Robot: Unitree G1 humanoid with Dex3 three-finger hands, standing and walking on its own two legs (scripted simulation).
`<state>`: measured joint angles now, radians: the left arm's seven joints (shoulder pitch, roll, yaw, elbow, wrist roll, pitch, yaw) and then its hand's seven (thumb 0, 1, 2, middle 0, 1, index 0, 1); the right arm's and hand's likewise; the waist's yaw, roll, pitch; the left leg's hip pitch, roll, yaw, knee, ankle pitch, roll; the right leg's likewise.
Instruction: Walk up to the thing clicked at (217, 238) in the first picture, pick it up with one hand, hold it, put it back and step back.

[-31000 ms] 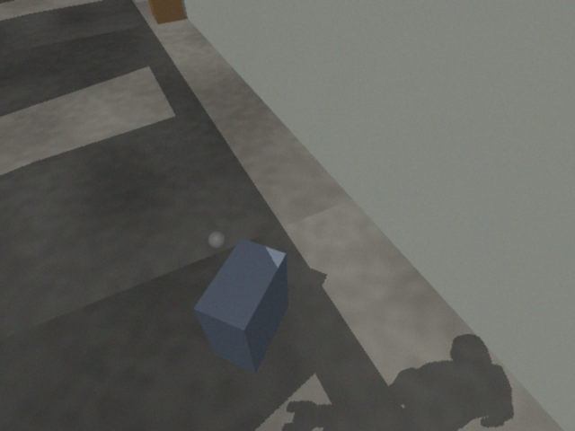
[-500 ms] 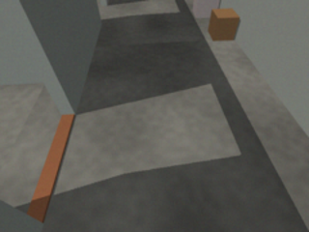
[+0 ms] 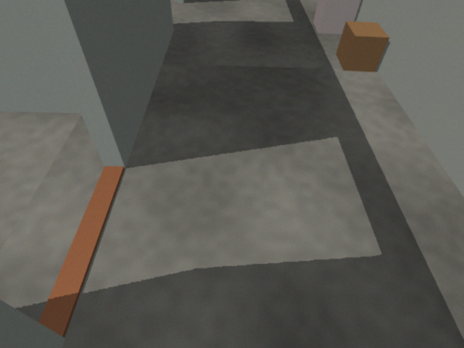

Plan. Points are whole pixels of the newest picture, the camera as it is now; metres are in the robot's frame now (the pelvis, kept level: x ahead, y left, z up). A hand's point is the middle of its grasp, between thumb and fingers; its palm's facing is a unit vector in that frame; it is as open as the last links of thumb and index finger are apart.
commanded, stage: walk up
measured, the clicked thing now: out of the picture -0.50 -0.60 -0.72
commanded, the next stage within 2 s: none
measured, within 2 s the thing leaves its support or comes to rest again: neither
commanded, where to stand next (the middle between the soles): +0.86 -0.07 m, yaw -2 degrees
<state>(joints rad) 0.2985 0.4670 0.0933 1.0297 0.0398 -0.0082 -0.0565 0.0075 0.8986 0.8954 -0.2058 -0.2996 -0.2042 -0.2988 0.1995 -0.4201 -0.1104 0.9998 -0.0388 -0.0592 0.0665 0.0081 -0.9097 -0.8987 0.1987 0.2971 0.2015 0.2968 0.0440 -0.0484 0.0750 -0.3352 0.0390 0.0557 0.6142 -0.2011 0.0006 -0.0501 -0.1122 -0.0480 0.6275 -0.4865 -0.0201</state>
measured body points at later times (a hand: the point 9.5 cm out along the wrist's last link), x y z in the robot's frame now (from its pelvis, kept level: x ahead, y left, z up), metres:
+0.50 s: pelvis +0.22 -0.05 -0.01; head +0.23 -0.08 +0.44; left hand +0.34 +0.26 -0.09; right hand +0.22 -0.36 -0.15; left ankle +0.08 +0.12 -0.69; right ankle +0.31 -0.16 -0.72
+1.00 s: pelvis +0.44 -0.05 +0.00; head +0.47 -0.03 +0.45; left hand +0.45 +0.28 -0.13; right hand +0.53 -0.36 -0.10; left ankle +0.54 +0.06 -0.72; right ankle +0.32 -0.15 -0.71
